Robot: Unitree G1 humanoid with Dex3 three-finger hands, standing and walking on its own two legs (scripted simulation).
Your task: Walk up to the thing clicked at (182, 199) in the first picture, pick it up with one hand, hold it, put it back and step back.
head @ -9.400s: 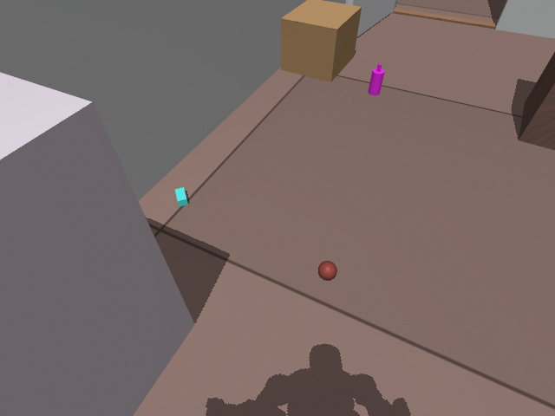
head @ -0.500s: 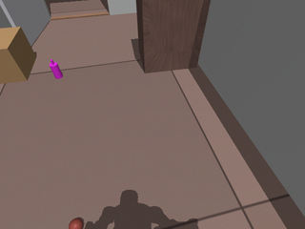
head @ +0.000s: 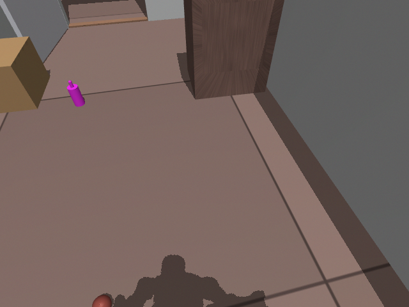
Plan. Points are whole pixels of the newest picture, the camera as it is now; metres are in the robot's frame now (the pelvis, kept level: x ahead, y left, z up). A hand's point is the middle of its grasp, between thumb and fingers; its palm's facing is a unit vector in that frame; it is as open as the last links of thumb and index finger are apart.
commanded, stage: stand
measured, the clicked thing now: out of the picture +0.19 +1.26 -0.76
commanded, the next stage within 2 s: walk up in 0.96 s
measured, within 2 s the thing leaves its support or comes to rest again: neither
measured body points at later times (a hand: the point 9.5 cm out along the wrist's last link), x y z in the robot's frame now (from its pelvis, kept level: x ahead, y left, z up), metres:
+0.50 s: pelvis +0.00 +0.00 +0.00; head +0.01 +0.00 +0.45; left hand +0.06 +0.30 -0.13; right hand +0.08 -0.30 -0.13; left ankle +0.02 +0.13 -0.75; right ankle -0.05 -0.14 -0.75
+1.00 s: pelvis +0.00 +0.00 +0.00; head +0.00 +0.00 +0.45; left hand +0.06 +0.31 -0.13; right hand +0.07 -0.30 -0.13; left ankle +0.02 +0.13 -0.74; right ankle -0.05 -0.14 -0.74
